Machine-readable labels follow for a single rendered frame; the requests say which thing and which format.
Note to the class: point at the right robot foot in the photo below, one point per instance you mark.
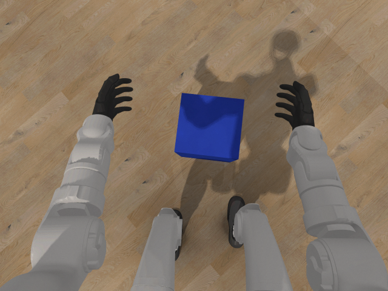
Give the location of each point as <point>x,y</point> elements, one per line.
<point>235,203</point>

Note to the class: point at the right robot hand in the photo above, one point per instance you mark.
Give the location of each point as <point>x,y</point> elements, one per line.
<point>302,112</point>

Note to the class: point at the left robot hand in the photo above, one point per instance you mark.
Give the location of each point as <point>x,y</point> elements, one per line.
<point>106,102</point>

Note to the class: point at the carton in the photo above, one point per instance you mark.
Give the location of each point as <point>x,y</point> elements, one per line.
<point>209,127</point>

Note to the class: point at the right robot upper arm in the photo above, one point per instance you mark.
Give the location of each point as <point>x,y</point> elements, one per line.
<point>344,264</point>

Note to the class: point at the robot right thigh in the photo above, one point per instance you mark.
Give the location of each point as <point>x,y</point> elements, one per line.
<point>265,268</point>

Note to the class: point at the robot right forearm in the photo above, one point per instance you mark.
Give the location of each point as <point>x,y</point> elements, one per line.
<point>327,210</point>

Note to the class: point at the robot left forearm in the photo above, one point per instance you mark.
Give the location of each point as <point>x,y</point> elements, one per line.
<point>82,189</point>

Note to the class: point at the left robot upper arm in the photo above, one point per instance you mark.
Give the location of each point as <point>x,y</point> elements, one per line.
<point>66,249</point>

